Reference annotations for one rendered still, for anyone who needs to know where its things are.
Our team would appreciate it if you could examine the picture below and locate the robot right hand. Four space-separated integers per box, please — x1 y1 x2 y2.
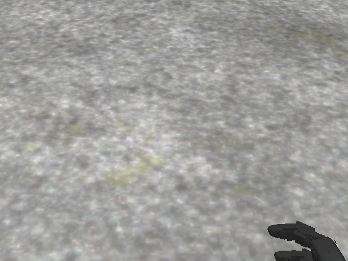
268 221 346 261

